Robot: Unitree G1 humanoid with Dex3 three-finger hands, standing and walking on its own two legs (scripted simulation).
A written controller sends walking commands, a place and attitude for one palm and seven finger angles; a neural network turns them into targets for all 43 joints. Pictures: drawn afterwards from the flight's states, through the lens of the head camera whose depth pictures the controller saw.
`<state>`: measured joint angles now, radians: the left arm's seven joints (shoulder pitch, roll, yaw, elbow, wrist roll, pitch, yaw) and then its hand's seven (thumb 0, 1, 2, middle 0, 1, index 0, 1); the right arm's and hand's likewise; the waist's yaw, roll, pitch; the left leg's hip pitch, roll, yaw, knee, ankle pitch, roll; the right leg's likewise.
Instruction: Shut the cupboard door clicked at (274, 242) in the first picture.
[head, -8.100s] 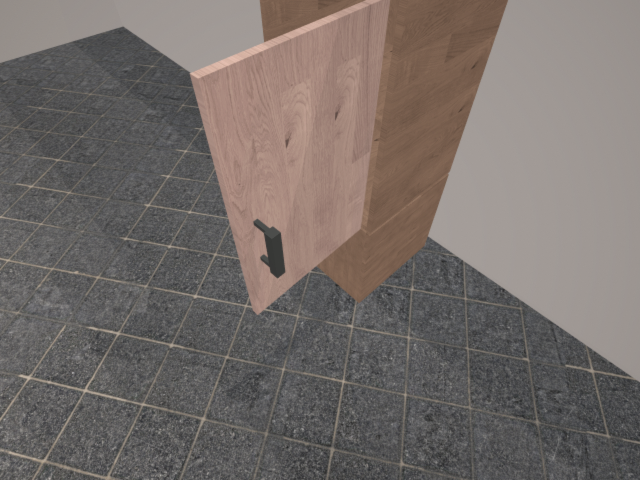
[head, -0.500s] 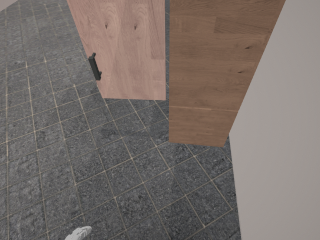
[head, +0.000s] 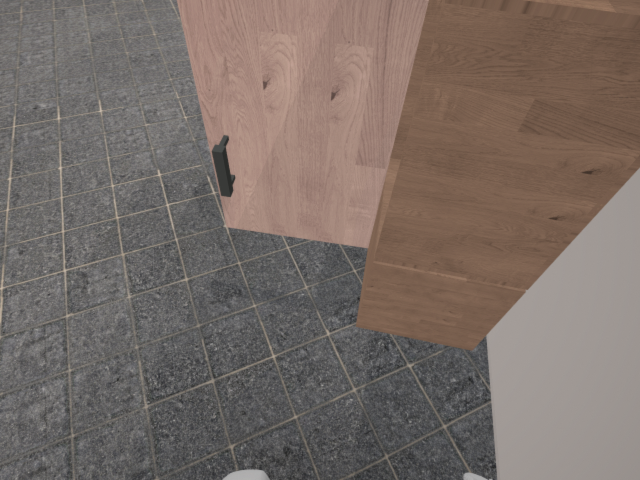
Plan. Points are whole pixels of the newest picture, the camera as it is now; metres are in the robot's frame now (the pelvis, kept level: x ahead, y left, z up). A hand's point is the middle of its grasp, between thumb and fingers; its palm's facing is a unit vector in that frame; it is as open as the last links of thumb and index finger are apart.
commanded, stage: take the last steps up to it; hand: left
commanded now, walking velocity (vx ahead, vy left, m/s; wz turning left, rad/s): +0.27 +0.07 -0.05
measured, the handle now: (226, 166) +0.69 +0.28 -0.09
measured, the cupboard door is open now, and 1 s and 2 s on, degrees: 93 93 93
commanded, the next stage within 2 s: come to a stop and stand still in 0.30 s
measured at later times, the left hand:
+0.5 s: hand (209, 400) +0.23 +0.19 -0.15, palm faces +0.02 -0.97 -0.22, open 7.2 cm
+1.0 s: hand (208, 395) +0.24 +0.20 -0.16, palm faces -0.01 -0.96 -0.29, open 7.3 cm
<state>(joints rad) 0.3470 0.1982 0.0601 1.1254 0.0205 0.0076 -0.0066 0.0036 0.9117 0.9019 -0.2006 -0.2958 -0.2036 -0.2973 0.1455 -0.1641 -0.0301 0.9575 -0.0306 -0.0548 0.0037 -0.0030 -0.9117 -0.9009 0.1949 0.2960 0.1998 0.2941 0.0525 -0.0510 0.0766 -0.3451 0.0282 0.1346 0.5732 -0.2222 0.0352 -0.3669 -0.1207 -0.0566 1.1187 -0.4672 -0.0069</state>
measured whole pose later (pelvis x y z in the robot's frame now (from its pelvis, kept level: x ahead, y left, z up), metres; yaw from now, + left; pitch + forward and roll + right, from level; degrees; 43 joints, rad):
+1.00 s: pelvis +0.18 +0.00 +0.00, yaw -3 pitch -3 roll +0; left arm 0.26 0.18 0.02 0.94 0.02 0.00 0.05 0.00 0.91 0.90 -0.20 -0.30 -0.20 -0.30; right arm 0.16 -0.23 -0.06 0.93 -0.01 0.05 -0.01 0.00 -0.91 -0.90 0.20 0.30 0.20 0.29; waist 0.00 0.05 0.07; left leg -0.39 0.04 0.02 0.79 -0.37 -0.02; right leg -0.22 0.00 -0.04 0.63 -0.36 -0.02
